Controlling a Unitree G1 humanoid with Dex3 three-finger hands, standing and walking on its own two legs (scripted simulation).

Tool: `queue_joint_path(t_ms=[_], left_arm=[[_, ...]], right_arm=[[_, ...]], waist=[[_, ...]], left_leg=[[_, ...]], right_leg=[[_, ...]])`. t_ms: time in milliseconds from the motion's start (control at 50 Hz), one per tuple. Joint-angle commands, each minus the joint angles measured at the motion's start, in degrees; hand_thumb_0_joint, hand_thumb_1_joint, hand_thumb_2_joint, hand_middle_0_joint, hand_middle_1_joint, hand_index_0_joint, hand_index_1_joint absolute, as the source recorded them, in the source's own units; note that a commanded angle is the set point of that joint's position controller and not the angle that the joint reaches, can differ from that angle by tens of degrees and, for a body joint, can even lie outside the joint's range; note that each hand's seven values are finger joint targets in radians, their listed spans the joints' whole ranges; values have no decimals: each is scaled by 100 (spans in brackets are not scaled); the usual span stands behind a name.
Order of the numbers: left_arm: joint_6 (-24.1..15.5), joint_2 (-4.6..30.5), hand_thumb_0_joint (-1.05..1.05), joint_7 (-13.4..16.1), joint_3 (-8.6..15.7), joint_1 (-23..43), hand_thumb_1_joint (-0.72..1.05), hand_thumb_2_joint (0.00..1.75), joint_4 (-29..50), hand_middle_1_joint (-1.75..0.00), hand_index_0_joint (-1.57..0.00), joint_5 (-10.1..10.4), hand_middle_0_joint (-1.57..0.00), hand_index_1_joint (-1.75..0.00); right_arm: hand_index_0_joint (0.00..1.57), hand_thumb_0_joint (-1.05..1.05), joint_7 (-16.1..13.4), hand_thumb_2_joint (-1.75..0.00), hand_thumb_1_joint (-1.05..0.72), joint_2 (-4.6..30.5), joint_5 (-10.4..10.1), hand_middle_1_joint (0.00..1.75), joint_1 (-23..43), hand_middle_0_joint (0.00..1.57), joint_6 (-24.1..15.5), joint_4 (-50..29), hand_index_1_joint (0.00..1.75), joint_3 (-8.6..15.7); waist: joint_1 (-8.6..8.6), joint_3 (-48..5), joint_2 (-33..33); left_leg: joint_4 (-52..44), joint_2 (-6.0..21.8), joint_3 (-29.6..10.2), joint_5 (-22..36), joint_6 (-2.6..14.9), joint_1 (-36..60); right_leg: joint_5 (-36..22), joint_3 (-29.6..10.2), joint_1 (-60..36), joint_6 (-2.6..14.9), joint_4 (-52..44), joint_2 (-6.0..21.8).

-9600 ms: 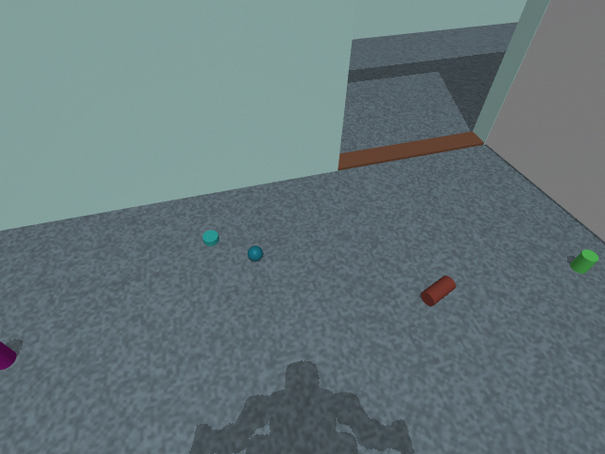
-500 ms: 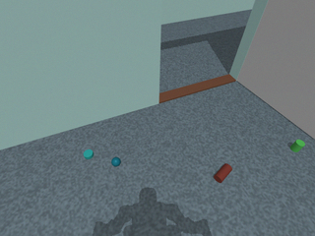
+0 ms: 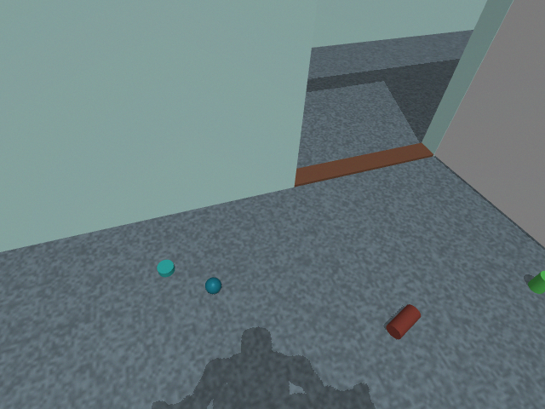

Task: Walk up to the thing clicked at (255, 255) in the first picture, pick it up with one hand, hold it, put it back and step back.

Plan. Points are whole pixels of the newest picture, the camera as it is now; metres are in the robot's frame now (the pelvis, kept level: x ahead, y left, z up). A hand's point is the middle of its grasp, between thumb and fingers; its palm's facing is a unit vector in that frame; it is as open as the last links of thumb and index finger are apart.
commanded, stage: walk up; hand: left
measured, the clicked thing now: (213, 285) +0.70 +0.22 -0.74
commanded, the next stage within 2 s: none
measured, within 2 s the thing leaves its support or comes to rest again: neither
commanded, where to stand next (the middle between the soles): +0.35 -0.03 m, yaw +0 degrees
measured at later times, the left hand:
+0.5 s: hand (149, 334) +0.28 +0.23 -0.13, palm faces -0.05 -0.92 -0.38, open 7.4 cm
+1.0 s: hand (162, 311) +0.33 +0.22 -0.16, palm faces -0.06 -0.94 -0.34, open 7.4 cm
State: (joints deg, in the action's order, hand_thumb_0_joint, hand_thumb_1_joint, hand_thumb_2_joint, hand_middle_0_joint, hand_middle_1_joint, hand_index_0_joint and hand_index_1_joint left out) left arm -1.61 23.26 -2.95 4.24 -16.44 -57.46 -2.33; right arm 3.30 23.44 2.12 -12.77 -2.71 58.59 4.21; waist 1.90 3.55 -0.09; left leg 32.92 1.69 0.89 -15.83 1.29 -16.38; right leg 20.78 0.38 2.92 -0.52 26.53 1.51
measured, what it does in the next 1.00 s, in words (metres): walks ahead: right foot, then left foot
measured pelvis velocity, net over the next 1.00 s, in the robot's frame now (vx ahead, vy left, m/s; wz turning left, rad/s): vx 0.28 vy -0.04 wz -0.03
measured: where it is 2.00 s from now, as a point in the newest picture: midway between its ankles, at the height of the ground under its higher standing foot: (279, 398)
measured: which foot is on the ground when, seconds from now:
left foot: down 0.00-0.44, up 0.46-0.78, down 0.80-1.00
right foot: down 0.00-0.02, up 0.04-0.40, down 0.42-1.00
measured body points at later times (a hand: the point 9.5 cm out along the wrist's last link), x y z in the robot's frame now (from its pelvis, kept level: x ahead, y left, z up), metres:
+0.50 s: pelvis +0.16 -0.04 -0.01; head +0.18 -0.06 +0.44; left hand +0.28 +0.27 -0.10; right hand +0.18 -0.35 -0.14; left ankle +0.06 +0.10 -0.69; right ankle +0.25 -0.15 -0.73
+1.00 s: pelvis +0.28 -0.04 -0.01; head +0.30 -0.02 +0.44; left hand +0.34 +0.27 -0.14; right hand +0.36 -0.35 -0.11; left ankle +0.33 +0.09 -0.73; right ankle +0.28 -0.17 -0.73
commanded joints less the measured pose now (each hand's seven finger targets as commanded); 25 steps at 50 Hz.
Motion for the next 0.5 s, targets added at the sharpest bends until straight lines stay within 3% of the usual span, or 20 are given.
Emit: queue_joint_path(t_ms=[0, 20, 40, 60, 80, 120, 180, 260, 320, 340, 360, 380, 400, 420, 440, 460, 480], left_arm=[[-94, 767, 0, 94, 124, 368, 90, 90, 854, -30, -20, 148, -20, -30], [-82, 1276, 0, 151, 198, 494, 90, 90, 811, -30, -20, 131, -20, -30], [-63, 1309, 0, 131, 160, 336, 90, 90, 769, -30, -20, 184, -20, -30], [-64, 1254, 0, 98, 166, 79, 90, 90, 696, -30, -20, 211, -20, -30], [-78, 1288, 0, 84, 174, -83, 90, 90, 598, -30, -20, 199, -20, -30], [-62, 1267, 0, 15, 184, -163, 90, 90, 603, -30, -20, 149, -20, -30], [-51, 1154, 0, -70, 171, 111, 90, 90, 802, -30, -20, 116, -20, -30], [-77, 982, 0, -151, 179, 557, 90, 90, 1083, -30, -20, 87, -20, -30], [-120, 953, 0, -142, 227, 629, 90, 90, 1116, -30, -20, 100, -20, -30], [-125, 929, 0, -134, 247, 526, 90, 90, 1110, -30, -20, 114, -20, -30], [-142, 939, 0, -112, 282, 225, 90, 90, 1042, -30, -20, 120, -20, -30], [-187, 1083, 0, -65, 363, -278, 90, 90, 934, -30, -20, 124, -20, -30], [-254, 1319, 0, 5, 467, -824, 90, 90, 843, -30, -20, 91, -20, -30], [-308, 1844, 0, 64, 593, -1081, 90, 90, 960, -30, -20, 65, -20, -30], [-275, 1954, 0, 69, 584, -908, 90, 90, 1023, -30, -20, 191, -20, -30], [-248, 1765, 0, 89, 526, -651, 90, 90, 1135, -30, -20, 252, -20, -30], [-248, 1583, 0, 106, 469, -358, 90, 90, 1215, -30, -20, 292, -20, -30]], right_arm=[[20, 0, -183, -90, -90, 2016, 97, 30, -1328, 20, -275, -436, 30, 654], [20, 0, -174, -90, -90, 1924, -64, 30, -922, 20, -255, -613, 30, 624], [20, 0, -188, -90, -90, 1683, -97, 30, -579, 20, -242, -772, 30, 512], [20, 0, -209, -90, -90, 1478, -108, 30, -337, 20, -252, -926, 30, 428], [20, 0, -222, -90, -90, 1384, -118, 30, -280, 20, -273, -1007, 30, 398], [20, 0, -216, -90, -90, 1360, -129, 30, -406, 20, -312, -1048, 30, 374], [20, 0, -205, -90, -90, 1385, -122, 30, -587, 20, -323, -1149, 30, 397], [20, 0, -174, -90, -90, 1402, -160, 30, -759, 20, -298, -1252, 30, 390], [20, 0, -197, -90, -90, 1395, -176, 30, -771, 20, -246, -1396, 30, 368], [20, 0, -209, -90, -90, 1417, -179, 30, -722, 20, -232, -1455, 30, 369], [20, 0, -231, -90, -90, 1432, -174, 30, -606, 20, -218, -1514, 30, 364], [20, 0, -245, -90, -90, 1304, -178, 30, -564, 20, -223, -1585, 30, 304], [20, 0, -249, -90, -90, 985, -193, 30, -826, 20, -226, -1592, 30, 187], [20, 0, -247, -90, -90, 619, -252, 30, -1232, 20, -234, -1728, 30, 53], [20, 0, -326, -90, -90, 1119, -226, 30, -1106, 20, -172, -1573, 30, 176], [20, 0, -354, -90, -90, 1274, -214, 30, -1071, 20, -154, -1420, 30, 229], [20, 0, -331, -90, -90, 1218, -268, 30, -1137, 20, -150, -1335, 30, 212]], waist=[[-841, -466, -1505], [-656, -78, -570], [-421, 227, -247], [-298, 215, -347], [-235, 264, -506], [-276, 321, -678], [-373, 422, -816], [-467, 424, -812], [-408, 283, -702], [-314, 217, -719], [-109, 138, -661], [193, -161, -207], [411, -665, 657], [344, -1012, 1962], [362, -717, 1429], [217, -309, 772], [97, -63, 625]], left_leg=[[-2334, 1970, -3797, -1626, 955, 2466], [-2298, 2159, -3714, -1864, 1304, 1577], [-2244, 1876, -2908, -1758, 1197, 1233], [-2143, 1635, -2419, -1425, 1053, 1294], [-2126, 1497, -1992, -1022, 965, 1188], [-2266, 1368, -1478, -328, 981, 879], [-2269, 1284, -1033, 119, 1079, 864], [-1974, 1047, -602, 805, 939, 889], [-1569, 1075, -562, 1367, 863, 644], [-1370, 1137, -611, 1414, 839, 603], [-1063, 1177, -630, 1409, 786, 387], [-124, 972, -468, 1951, 649, 268], [1416, 478, -45, 1808, 466, 70], [3048, -327, 242, -319, 139, -1234], [3680, -398, -284, -1537, 161, -1591], [3884, -208, -690, -1385, 154, -1487], [3833, -65, -756, -1091, 149, -1457]], right_leg=[[1129, -412, 3400, 356, 3328, -645], [1107, -970, 3190, 412, 3662, -159], [679, -1019, 3179, 423, 3734, -11], [375, -960, 3152, 402, 3494, 87], [144, -897, 3045, 333, 3239, 194], [-236, -635, 2777, 143, 2906, 226], [-478, -336, 2707, 24, 2116, 348], [-1141, 58, 2356, 148, 1096, 333], [-1142, 243, 1713, 221, 838, 131], [-1031, 245, 1489, 276, 794, 87], [-1095, 220, 998, 305, 637, 111], [-1094, 140, 226, 416, 367, 46], [-779, -144, -531, 552, -150, 210], [-435, -2618, -1377, 1080, -691, 1711], [-53, -3667, -780, 1624, -1103, 2305], [-77, -3253, -107, 1674, -1101, 2187], [-305, -2486, 252, 1591, -1089, 1892]])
